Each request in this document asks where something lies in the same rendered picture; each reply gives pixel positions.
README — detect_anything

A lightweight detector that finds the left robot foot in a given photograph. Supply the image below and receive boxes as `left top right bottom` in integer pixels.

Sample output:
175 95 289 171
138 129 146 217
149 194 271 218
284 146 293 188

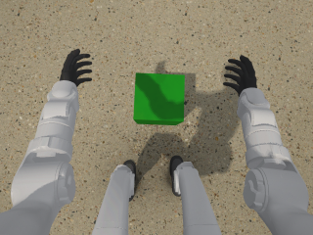
123 161 136 202

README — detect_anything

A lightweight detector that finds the right robot forearm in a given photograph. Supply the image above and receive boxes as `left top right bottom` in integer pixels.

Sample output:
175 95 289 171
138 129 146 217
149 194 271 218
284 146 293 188
237 87 309 208

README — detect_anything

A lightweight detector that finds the robot right hand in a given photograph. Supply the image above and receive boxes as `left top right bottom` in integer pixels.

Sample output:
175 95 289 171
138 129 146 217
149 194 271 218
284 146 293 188
223 55 257 97

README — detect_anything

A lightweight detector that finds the robot left hand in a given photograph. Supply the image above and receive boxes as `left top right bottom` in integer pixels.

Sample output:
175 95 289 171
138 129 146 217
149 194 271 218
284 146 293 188
60 49 92 87

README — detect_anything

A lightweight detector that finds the carton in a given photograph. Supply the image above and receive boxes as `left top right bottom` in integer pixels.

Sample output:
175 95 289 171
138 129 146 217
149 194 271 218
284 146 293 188
133 72 185 125

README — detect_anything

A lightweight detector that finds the robot right upper arm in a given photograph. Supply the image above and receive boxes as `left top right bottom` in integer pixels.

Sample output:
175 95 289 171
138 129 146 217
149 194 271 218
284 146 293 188
243 167 313 235

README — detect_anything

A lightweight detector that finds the robot left thigh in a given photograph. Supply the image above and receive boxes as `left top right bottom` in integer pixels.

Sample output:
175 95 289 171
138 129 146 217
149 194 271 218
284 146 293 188
91 169 135 235

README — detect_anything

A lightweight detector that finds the robot left upper arm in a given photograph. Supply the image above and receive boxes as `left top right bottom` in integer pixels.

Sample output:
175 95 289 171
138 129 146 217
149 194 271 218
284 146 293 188
0 161 76 235

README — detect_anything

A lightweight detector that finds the left robot forearm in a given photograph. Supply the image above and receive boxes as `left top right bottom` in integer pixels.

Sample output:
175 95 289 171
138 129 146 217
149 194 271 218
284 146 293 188
11 80 80 204

